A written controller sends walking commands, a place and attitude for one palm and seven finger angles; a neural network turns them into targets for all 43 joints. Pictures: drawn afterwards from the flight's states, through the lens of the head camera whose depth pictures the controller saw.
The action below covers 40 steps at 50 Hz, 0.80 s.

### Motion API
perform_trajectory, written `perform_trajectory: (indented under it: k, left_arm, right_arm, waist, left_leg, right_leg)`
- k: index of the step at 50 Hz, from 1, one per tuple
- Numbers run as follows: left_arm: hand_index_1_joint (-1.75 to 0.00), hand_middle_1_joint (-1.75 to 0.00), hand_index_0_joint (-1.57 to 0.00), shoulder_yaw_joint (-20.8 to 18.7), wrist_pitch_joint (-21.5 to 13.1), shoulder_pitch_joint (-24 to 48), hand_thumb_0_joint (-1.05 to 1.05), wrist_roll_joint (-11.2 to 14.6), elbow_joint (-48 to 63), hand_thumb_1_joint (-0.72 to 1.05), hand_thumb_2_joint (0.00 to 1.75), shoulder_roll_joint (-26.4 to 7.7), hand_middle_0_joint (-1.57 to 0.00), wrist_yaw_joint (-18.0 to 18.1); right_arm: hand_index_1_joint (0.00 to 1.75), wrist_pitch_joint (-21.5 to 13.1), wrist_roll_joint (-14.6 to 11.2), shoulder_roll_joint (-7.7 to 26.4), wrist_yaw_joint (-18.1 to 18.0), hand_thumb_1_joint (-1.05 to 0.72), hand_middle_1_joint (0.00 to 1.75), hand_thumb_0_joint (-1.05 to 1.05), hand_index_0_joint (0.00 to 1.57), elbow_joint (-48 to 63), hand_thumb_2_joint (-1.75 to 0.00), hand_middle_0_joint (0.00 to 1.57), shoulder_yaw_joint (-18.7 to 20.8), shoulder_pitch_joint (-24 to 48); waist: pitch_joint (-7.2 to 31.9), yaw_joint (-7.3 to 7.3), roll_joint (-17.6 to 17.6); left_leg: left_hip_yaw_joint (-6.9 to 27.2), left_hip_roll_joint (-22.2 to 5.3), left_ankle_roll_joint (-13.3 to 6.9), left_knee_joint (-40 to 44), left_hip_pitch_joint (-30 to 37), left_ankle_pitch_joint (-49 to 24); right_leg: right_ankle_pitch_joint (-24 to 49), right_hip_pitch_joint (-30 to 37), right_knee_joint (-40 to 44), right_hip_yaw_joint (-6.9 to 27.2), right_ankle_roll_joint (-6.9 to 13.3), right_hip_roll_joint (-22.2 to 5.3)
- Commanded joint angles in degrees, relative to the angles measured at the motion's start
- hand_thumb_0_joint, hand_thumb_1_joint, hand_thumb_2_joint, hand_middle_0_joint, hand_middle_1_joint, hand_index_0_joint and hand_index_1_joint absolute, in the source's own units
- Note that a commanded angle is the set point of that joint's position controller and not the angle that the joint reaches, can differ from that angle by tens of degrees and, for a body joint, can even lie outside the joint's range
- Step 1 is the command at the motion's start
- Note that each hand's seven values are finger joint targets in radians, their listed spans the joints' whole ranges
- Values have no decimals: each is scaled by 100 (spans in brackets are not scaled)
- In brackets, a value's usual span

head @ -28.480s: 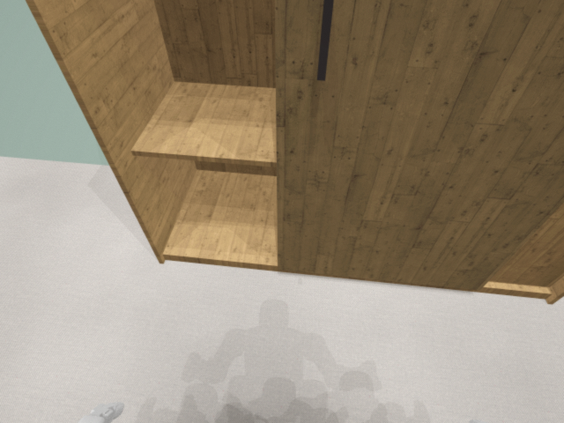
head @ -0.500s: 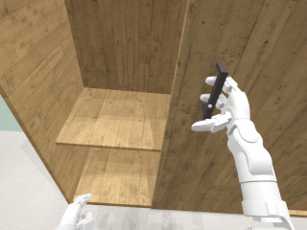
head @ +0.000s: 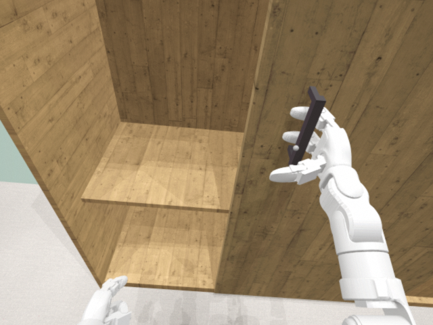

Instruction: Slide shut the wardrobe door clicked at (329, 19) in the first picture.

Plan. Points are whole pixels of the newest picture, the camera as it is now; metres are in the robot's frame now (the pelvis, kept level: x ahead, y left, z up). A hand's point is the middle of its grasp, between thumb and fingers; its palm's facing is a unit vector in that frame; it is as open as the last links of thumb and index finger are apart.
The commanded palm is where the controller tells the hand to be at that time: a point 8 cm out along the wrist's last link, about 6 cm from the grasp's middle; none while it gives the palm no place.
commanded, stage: slide the fingers in behind the handle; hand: right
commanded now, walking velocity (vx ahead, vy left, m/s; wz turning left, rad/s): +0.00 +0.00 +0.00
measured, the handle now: (302, 129) +0.42 -0.12 +0.20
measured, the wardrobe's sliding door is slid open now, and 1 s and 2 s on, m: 0.48 0.48 0.48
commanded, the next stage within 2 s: grip the handle and tug to test in 0.14 s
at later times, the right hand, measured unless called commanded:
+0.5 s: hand (295, 148) +0.37 -0.10 +0.19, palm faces -0.02 +1.00 -0.01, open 12.4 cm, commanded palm +0.35 -0.15 +0.20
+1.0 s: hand (292, 147) +0.38 -0.09 +0.19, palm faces -0.03 +1.00 -0.01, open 5.1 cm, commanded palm +0.35 -0.14 +0.20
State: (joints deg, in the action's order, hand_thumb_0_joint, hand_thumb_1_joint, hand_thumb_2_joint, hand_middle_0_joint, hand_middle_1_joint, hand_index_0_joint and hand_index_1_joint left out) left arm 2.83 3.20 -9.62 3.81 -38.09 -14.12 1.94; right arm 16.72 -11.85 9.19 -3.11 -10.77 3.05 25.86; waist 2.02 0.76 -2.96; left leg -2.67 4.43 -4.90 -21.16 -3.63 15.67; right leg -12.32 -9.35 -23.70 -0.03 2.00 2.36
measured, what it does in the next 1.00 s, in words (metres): stands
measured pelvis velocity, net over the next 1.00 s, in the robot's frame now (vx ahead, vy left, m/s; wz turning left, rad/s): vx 0.01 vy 0.00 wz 0.00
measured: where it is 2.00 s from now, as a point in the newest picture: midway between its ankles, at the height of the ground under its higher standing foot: outside the picture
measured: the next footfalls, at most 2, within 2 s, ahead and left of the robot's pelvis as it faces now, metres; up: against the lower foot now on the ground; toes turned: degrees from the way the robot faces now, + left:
none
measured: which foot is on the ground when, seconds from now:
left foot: down 0.00-1.00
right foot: down 0.00-1.00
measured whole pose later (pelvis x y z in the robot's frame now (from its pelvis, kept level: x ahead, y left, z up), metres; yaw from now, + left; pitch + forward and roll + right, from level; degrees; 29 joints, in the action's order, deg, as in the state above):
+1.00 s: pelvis +0.01 +0.00 +0.00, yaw +0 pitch -2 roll -1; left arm 2.9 4.3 -9.2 3.4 -37.5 -13.8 1.6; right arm 17.5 -11.7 8.6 -3.6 -7.9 2.4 23.9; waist 2.5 0.7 -2.7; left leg -2.3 4.3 -4.9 -21.0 -3.1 16.3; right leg -12.9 -8.6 -23.3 -0.3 2.0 2.5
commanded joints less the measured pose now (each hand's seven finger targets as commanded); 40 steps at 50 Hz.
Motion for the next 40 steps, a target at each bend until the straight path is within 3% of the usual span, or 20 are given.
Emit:
perform_trajectory:
  k: [1, 3, 9, 12, 13, 14, 15, 18, 21, 22, 27, 34, 35, 40]
  left_arm:
    - [-30, -30, -20, -232, -333, 881, 0, -25, 927, 90, 90, -581, -20, 27]
    - [-30, -30, -20, -220, -350, 921, 0, -20, 977, 90, 90, -549, -20, 11]
    - [-30, -30, -20, -212, -301, 930, 0, -34, 952, 90, 90, -573, -20, 27]
    - [-30, -30, -20, -220, -287, 933, 0, -25, 946, 90, 90, -563, -20, 25]
    - [-30, -30, -20, -216, -298, 912, 0, -38, 959, 90, 90, -542, -20, 19]
    - [-30, -30, -20, -234, -305, 903, 0, -45, 967, 90, 90, -570, -20, 24]
    - [-30, -30, -20, -222, -300, 929, 0, -55, 986, 90, 90, -567, -20, 24]
    - [-30, -30, -20, -214, -270, 927, 0, -45, 983, 90, 90, -560, -20, 21]
    - [-30, -30, -20, -210, -252, 927, 0, -31, 927, 90, 90, -576, -20, 32]
    - [-30, -30, -20, -205, -255, 931, 0, -19, 943, 90, 90, -568, -20, 34]
    - [-30, -30, -20, -217, -271, 915, 0, -25, 962, 90, 90, -562, -20, 28]
    - [-30, -30, -20, -227, -254, 898, 0, -65, 950, 90, 90, -588, -20, 37]
    - [-30, -30, -20, -217, -245, 920, 0, -59, 972, 90, 90, -577, -20, 33]
    - [-30, -30, -20, -236, -250, 921, 0, -47, 989, 90, 90, -543, -20, -1]
  right_arm:
    - [120, -435, -12, 607, 30, 50, 120, 0, 30, 1382, -30, 30, 237, 2399]
    - [120, -456, 5, 447, 26, 50, 120, 0, 30, 1549, -30, 30, 96, 2439]
    - [120, -342, 19, 614, -68, 50, 120, 0, 30, 1366, -30, 30, 298, 2303]
    - [120, -338, 71, 540, -69, 50, 120, 0, 30, 1480, -30, 30, 149, 2538]
    - [121, -341, 57, 435, -65, 45, 121, 0, 30, 1505, -32, 30, 85, 2498]
    - [121, -357, 40, 693, -86, 41, 121, 0, 31, 1552, -34, 31, 366, 2434]
    - [122, -361, 33, 712, -68, 36, 122, 0, 32, 1611, -36, 32, 377, 2379]
    - [124, -369, 2, 630, -4, 22, 124, 0, 33, 1549, -42, 33, 300, 2270]
    - [126, -338, -5, 674, -5, 8, 126, 0, 35, 1359, -48, 35, 318, 2286]
    - [127, -327, -1, 551, 3, 3, 127, 0, 35, 1379, -50, 35, 190, 2406]
    - [130, -337, 40, 497, -9, -20, 130, 0, 38, 1523, -60, 38, 88, 2508]
    - [135, -368, -5, 732, -84, -53, 135, 0, 41, 1426, -74, 41, 455, 2310]
    - [135, -370, 30, 556, -60, -57, 135, 0, 42, 1489, -76, 42, 241, 2338]
    - [139, -373, 94, 429, -71, -81, 139, 0, 44, 1680, -86, 44, 63, 2375]
  waist:
    - [1349, -23, 583]
    - [1386, -6, 393]
    - [1200, -32, 698]
    - [1217, 10, 420]
    - [1269, 1, 391]
    - [1448, -42, 484]
    - [1566, -72, 471]
    - [1429, -44, 581]
    - [1187, -29, 580]
    - [1167, 21, 574]
    - [1353, 22, 300]
    - [1498, -65, 801]
    - [1454, -38, 738]
    - [1484, -8, 233]
  left_leg:
    - [401, -401, 449, 254, -88, -2377]
    - [397, -394, 437, 251, -138, -2317]
    - [430, -397, 479, 315, -121, -2228]
    - [438, -395, 444, 308, -195, -2199]
    - [398, -383, 426, 276, -181, -2251]
    - [428, -392, 447, 269, -72, -2416]
    - [430, -405, 450, 223, 66, -2573]
    - [416, -412, 476, 211, 62, -2707]
    - [433, -416, 485, 290, -80, -2442]
    - [436, -409, 499, 301, -162, -2319]
    - [398, -389, 420, 251, -180, -2303]
    - [424, -427, 500, 196, 110, -2777]
    - [398, -423, 481, 167, 83, -2831]
    - [374, -393, 411, 176, -115, -2670]
  right_leg:
    - [1453, 851, 9, 227, 174, -122]
    - [1426, 931, 25, 218, 163, -115]
    - [1259, 730, 58, 190, 178, -113]
    - [1328, 845, 38, 197, 173, -124]
    - [1412, 910, 31, 223, 164, -121]
    - [1509, 949, 10, 218, 169, -123]
    - [1585, 931, 20, 196, 165, -105]
    - [1575, 852, 18, 190, 167, -113]
    - [1365, 741, 8, 175, 175, -103]
    - [1275, 762, 20, 181, 176, -106]
    - [1457, 940, -11, 228, 158, -116]
    - [1575, 805, 9, 195, 171, -108]
    - [1638, 830, 10, 185, 176, -99]
    - [1803, 1108, -39, 217, 152, -128]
